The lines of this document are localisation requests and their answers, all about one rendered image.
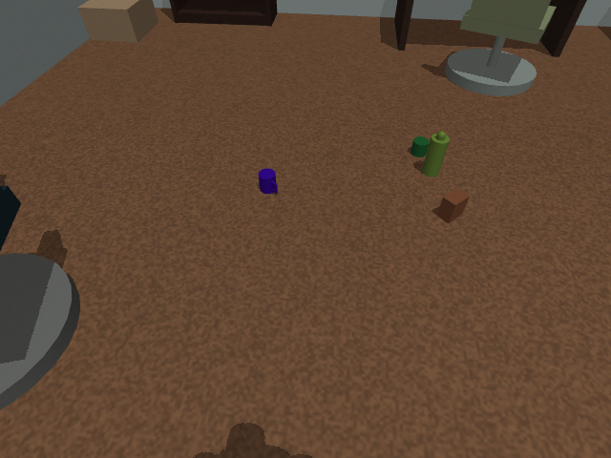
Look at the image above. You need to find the office chair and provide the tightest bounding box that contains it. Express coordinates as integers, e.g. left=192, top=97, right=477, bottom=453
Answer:
left=0, top=185, right=80, bottom=409
left=445, top=0, right=556, bottom=96

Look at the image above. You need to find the bookshelf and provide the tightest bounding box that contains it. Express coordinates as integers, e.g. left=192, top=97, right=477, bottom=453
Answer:
left=170, top=0, right=277, bottom=27

